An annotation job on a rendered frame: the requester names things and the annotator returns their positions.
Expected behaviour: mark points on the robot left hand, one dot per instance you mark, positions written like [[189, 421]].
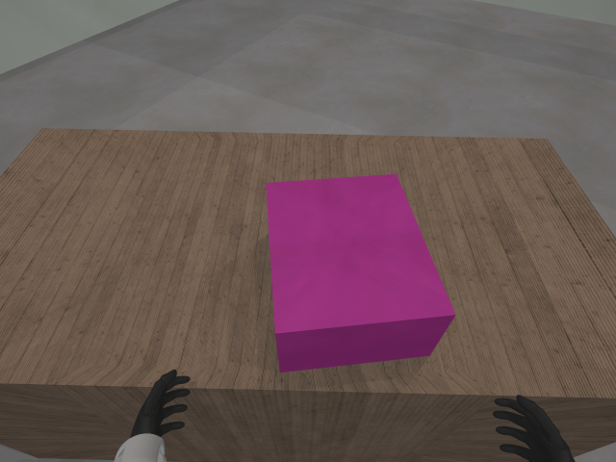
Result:
[[152, 412]]

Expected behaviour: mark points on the robot left forearm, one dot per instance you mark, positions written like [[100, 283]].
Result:
[[142, 448]]

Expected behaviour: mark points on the robot right hand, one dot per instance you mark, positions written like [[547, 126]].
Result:
[[542, 436]]

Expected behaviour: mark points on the pedestal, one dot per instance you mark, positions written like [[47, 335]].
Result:
[[126, 254]]

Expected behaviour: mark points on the carton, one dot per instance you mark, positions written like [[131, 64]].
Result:
[[352, 279]]

